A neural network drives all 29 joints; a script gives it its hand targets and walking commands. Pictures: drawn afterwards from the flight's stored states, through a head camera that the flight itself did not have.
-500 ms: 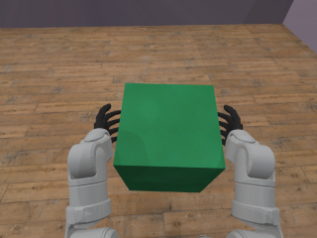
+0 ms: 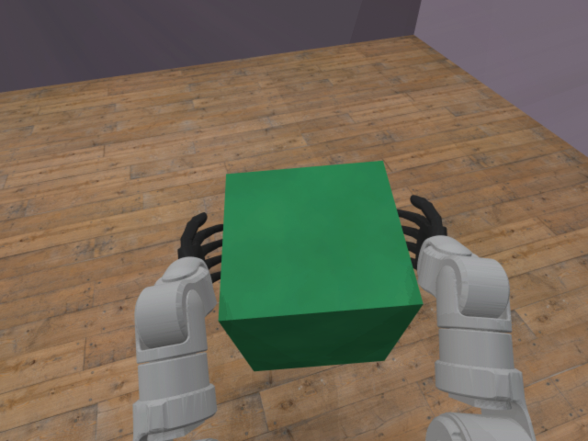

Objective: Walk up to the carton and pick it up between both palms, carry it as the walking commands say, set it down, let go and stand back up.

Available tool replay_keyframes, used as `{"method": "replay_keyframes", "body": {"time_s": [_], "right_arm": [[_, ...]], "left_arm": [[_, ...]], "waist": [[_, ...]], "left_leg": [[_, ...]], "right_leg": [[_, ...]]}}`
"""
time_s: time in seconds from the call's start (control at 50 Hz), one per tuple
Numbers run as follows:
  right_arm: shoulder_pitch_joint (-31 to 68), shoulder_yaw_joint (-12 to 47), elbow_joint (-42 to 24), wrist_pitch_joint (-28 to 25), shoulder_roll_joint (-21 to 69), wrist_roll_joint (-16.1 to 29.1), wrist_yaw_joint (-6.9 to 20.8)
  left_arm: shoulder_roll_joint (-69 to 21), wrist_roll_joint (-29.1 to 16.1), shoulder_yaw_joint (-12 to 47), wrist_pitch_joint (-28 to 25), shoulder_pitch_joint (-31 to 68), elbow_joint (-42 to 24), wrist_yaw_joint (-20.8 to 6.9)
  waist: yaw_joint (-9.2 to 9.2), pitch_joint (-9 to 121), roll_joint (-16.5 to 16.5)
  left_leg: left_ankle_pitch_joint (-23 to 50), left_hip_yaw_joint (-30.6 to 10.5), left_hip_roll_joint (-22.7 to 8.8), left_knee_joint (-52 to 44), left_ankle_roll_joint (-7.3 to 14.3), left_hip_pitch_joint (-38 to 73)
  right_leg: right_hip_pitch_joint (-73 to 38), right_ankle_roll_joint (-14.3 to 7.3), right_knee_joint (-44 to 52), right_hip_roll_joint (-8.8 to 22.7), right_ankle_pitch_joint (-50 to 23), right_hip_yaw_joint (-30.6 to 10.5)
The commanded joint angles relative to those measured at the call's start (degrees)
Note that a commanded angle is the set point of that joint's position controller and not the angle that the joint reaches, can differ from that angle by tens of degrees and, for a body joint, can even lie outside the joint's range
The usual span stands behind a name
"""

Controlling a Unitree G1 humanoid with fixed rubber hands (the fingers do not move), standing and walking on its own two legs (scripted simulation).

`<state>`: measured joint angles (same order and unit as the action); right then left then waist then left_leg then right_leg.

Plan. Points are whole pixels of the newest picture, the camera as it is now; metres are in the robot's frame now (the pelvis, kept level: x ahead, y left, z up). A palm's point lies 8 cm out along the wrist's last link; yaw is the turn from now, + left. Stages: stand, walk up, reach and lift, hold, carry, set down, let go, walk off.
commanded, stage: carry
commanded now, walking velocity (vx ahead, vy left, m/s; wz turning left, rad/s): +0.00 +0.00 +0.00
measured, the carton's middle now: (312, 275) +0.35 -0.01 +0.03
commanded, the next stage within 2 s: none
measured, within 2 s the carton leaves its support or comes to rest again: neither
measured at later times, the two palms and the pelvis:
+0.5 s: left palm (167, 267) +0.32 +0.17 +0.12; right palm (410, 254) +0.31 -0.13 +0.12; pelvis +0.00 +0.02 +0.00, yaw +1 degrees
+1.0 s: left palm (166, 257) +0.34 +0.18 +0.11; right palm (397, 243) +0.34 -0.12 +0.11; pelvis +0.02 +0.03 +0.00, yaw +1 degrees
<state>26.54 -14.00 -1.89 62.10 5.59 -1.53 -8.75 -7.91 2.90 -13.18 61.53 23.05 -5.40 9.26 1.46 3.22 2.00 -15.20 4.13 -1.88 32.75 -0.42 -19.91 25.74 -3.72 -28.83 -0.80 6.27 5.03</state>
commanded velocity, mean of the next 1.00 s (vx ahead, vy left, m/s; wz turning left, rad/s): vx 0.00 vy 0.00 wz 0.00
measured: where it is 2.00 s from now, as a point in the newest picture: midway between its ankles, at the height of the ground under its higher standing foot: outside the picture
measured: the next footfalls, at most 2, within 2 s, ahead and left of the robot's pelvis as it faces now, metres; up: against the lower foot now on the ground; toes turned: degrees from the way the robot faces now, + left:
none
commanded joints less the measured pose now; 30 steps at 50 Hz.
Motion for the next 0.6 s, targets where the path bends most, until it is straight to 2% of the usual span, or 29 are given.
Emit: {"method": "replay_keyframes", "body": {"time_s": [0.0,0.1,0.24,0.42,0.58], "right_arm": [[33.5,35.1,-5.0,-0.5,44.6,11.2,2.9],[32.4,32.0,-1.7,0.9,41.9,8.7,2.1],[36.1,31.4,-0.4,1.3,42.8,9.2,2.2],[35.9,33.7,-2.3,0.6,46.1,11.4,3.2],[33.1,36.6,-5.3,-0.7,47.5,12.4,4.1]], "left_arm": [[-42.0,-13.4,37.6,-0.3,38.9,-4.4,-2.3],[-41.8,-14.0,36.3,1.5,38.6,0.8,-2.8],[-43.2,-13.4,33.7,2.0,40.0,4.6,-2.9],[-45.7,-13.0,34.0,0.9,39.1,2.7,-2.9],[-47.2,-14.0,36.7,-0.4,36.5,-0.1,-3.9]], "waist": [[-1.67,22.3,-1.8],[-1.49,18.9,-0.5],[-1.66,16.6,-1.0],[-1.78,19.1,-2.5],[-1.67,21.6,-2.2]], "left_leg": [[-6.8,-4.4,-4.5,-6.4,1.2,5.3],[-6.8,-4.5,-3.8,-6.6,1.6,5.0],[-8.1,-6.6,-4.5,-9.1,2.0,0.9],[-3.2,-7.2,-5.5,-9.8,2.4,1.1],[3.5,-6.2,-5.6,-7.7,2.7,3.8]], "right_leg": [[-10.9,1.2,10.9,9.1,13.3,-11.0],[-9.3,1.8,12.9,9.2,15.9,-11.8],[-10.5,2.1,9.9,8.1,13.9,-9.8],[-13.4,1.4,5.5,7.5,5.3,-7.1],[-15.1,0.7,3.4,7.9,-2.7,-6.0]]}}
